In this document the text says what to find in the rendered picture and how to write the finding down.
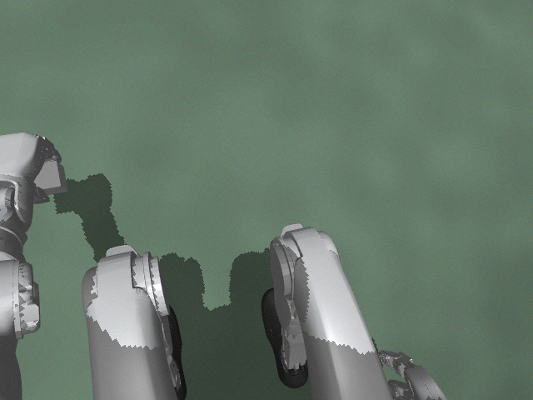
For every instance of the left robot hand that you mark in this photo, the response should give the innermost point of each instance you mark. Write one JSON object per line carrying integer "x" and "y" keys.
{"x": 22, "y": 155}

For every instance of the left robot arm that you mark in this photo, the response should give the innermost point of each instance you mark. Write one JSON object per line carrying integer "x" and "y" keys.
{"x": 19, "y": 294}

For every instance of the right robot foot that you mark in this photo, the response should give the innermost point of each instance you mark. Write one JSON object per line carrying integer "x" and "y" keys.
{"x": 290, "y": 377}

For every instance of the left robot foot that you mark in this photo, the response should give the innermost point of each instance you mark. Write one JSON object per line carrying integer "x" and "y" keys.
{"x": 181, "y": 388}

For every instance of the right robot hand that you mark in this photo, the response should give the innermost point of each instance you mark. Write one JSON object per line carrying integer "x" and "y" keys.
{"x": 419, "y": 385}

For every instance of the small box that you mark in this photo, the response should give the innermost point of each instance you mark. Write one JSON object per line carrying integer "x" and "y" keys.
{"x": 52, "y": 178}

